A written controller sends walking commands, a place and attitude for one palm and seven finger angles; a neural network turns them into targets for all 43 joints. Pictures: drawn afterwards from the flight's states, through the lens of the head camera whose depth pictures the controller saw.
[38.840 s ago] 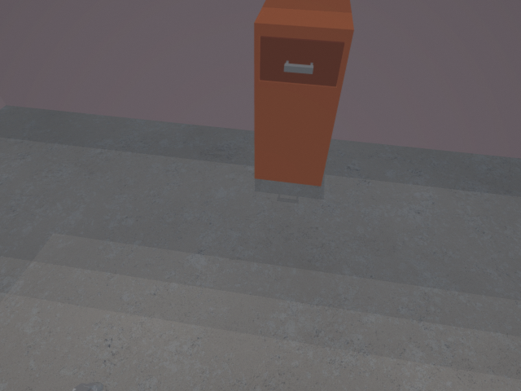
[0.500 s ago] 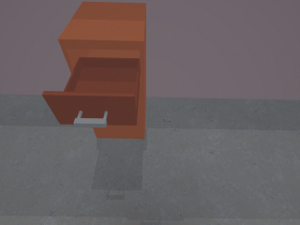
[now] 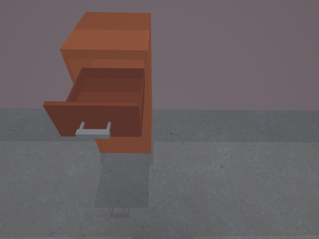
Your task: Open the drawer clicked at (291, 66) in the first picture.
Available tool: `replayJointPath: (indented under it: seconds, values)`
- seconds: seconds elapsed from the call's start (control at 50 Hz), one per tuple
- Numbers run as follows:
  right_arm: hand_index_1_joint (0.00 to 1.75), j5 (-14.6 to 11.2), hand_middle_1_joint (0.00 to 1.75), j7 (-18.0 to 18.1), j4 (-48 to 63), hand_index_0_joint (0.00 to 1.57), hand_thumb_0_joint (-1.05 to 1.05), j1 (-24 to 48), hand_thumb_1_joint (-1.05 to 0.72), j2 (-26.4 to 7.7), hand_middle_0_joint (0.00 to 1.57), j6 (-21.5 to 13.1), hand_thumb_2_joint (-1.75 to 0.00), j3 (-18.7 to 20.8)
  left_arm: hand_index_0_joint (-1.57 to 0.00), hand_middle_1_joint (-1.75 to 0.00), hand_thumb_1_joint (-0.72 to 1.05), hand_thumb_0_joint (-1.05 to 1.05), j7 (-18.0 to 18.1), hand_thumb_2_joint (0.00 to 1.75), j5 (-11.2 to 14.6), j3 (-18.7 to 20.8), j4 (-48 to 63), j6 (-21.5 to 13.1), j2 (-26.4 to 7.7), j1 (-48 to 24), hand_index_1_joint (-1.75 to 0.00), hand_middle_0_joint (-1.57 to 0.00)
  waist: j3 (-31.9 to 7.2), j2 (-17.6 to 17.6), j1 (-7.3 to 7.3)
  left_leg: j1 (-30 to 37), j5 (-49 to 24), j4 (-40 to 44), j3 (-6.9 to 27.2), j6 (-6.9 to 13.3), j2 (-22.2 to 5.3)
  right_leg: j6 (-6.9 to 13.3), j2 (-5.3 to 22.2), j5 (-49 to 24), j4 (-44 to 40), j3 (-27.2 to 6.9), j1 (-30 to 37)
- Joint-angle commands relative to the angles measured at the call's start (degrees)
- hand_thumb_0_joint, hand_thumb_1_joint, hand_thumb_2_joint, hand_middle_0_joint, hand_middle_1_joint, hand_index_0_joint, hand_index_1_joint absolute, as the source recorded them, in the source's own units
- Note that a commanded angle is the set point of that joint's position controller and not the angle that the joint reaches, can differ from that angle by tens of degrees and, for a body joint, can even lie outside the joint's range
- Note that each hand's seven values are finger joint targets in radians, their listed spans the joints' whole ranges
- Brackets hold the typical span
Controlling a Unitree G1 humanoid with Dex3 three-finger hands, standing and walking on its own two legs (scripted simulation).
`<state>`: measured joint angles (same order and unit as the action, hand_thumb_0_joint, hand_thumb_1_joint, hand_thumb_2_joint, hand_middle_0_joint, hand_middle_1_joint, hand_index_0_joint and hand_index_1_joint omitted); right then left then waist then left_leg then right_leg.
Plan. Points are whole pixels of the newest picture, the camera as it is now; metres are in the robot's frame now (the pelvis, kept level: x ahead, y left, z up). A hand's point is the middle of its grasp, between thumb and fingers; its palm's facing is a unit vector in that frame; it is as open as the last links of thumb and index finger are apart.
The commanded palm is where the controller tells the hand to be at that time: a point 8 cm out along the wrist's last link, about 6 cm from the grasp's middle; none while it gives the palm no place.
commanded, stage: look to check the result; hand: left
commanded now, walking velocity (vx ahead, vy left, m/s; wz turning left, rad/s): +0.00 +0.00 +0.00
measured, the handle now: (94, 129) +0.49 +0.27 -0.09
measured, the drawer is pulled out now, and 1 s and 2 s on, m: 0.30 0.30 0.30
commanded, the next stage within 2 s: stand and wait in 0.58 s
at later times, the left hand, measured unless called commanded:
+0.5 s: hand out of the picture +0.00 +0.16 -0.18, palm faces +0.03 -0.98 -0.20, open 7.4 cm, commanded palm none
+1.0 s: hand out of the picture +0.03 +0.17 -0.17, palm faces +0.02 -0.98 -0.21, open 7.4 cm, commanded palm none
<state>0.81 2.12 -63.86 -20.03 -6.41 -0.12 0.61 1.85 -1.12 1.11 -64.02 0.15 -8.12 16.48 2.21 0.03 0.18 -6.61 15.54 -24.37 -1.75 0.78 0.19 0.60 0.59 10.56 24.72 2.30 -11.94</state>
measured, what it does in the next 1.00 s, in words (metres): stands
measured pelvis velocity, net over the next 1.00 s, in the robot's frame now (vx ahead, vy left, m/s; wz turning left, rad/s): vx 0.01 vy -0.01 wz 0.00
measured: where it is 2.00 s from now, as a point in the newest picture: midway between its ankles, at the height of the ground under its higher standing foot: outside the picture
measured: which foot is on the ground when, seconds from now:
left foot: down 0.00-1.00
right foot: down 0.00-1.00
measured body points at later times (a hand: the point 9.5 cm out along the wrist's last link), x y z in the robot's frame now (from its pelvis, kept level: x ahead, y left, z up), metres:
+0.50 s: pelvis +0.00 -0.01 +0.00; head +0.02 -0.01 +0.45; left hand +0.00 +0.22 -0.16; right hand -0.02 -0.22 -0.16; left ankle -0.02 +0.11 -0.74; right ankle +0.03 -0.11 -0.74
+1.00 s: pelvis +0.01 -0.01 +0.00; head +0.03 -0.02 +0.45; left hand +0.03 +0.22 -0.16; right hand +0.00 -0.24 -0.16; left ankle -0.02 +0.11 -0.74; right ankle +0.03 -0.11 -0.74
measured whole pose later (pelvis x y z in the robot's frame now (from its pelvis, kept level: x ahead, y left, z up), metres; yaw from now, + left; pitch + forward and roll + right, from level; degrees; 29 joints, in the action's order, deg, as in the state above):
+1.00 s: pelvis +0.01 -0.01 +0.00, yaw +0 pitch -2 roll +0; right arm 0.8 2.1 -64.3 -16.9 -8.4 -0.1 0.9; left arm 1.7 -0.9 1.3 -64.4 -0.3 -9.5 13.7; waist 3.5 -0.3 0.3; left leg -4.9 15.1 -21.7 -1.6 -0.5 -1.1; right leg 1.8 -0.8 10.5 22.8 2.5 -10.6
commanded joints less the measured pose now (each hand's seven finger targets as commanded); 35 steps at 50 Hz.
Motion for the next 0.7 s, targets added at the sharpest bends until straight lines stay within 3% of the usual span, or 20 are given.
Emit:
replayJointPath:
  seconds: [0.0,0.16,0.28,0.42,0.56,0.68]
  values:
    - [0.3,-0.1,0.3,0.3,1.0,0.2,0.0,-5.2,-0.9,-5.0,0.2,-0.2,-0.9,0.6,-0.2,-0.3,0.9,0.0,0.3,0.9,0.3,0.9,1.1,-0.3,-5.6,3.7,-0.3,-0.2,5.2,-1.1,0.1,-6.7,-3.6,6.0,4.8,1.6,-5.1,2.0,4.5,-0.2,-5.5,-5.3,0.6]
    - [0.3,-0.2,0.3,0.3,1.0,0.2,0.0,-5.0,-0.9,-5.5,0.2,-0.3,-0.9,0.7,-0.2,-0.3,0.9,0.0,0.4,0.9,0.4,1.0,0.8,-0.4,-5.7,3.8,-0.3,-0.2,3.1,-1.0,0.11,-5.3,-4.9,5.9,4.9,1.6,-5.5,2.0,4.6,-1.6,-5.4,-5.3,1.6]
    - [0.3,-0.2,0.3,0.4,0.8,0.2,0.0,-4.6,-0.9,-5.6,0.2,-0.1,-0.9,0.7,-0.2,-0.3,0.9,0.0,0.4,0.9,0.4,1.0,0.7,-0.5,-5.9,3.4,-0.3,-0.2,4.8,-0.9,0.16,-5.7,-4.5,6.1,4.7,1.3,-5.4,2.0,4.5,-1.0,-6.0,-5.5,1.0]
    - [0.3,-0.2,0.3,0.3,1.0,0.2,0.0,-4.0,-0.9,-6.2,0.2,-0.2,-0.9,0.8,-0.2,-0.3,0.9,0.0,0.4,0.9,0.4,1.1,0.8,-0.6,-6.4,2.8,-0.3,-0.2,4.0,0.2,0.14,-5.1,-5.0,6.2,4.4,1.2,-5.5,2.0,4.6,-1.9,-6.1,-5.6,1.7]
    - [0.3,-0.2,0.3,0.4,0.9,0.2,0.0,-3.1,-0.9,-6.3,0.2,-0.3,-0.9,1.0,-0.2,-0.3,0.9,0.0,0.5,0.9,0.4,1.1,1.0,-0.7,-6.6,2.0,-0.3,-0.2,3.8,-1.7,0.16,-4.5,-6.3,6.5,4.5,1.1,-5.8,2.1,4.6,-3.8,-5.8,-5.4,2.1]
    - [0.3,-0.2,0.3,0.3,0.9,0.2,0.0,-2.7,-0.9,-6.9,0.2,-0.3,-0.9,1.1,-0.2,-0.3,0.9,0.0,0.4,0.9,0.4,1.3,1.3,-0.8,-7.3,1.2,-0.3,-0.2,3.3,-0.1,0.19,-4.1,-6.2,6.5,4.2,1.1,-5.7,2.1,4.6,-3.5,-6.2,-5.8,2.4]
